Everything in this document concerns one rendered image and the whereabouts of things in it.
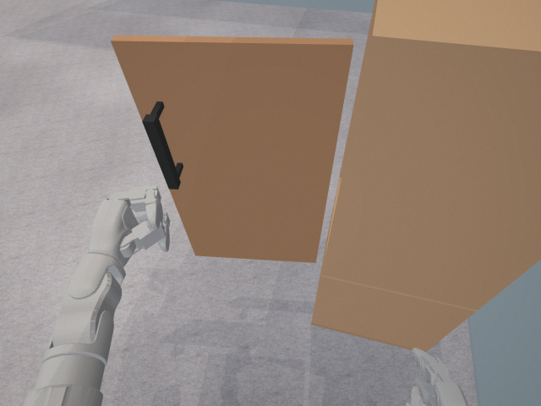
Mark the right robot hand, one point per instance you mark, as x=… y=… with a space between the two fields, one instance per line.
x=444 y=393

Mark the cupboard door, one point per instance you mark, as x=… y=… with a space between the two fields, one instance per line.
x=254 y=121

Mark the robot left forearm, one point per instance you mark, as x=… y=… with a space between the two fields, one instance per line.
x=77 y=352

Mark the handle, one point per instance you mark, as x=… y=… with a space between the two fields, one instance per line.
x=159 y=144

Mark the left robot hand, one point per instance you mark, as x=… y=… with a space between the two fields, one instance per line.
x=117 y=232

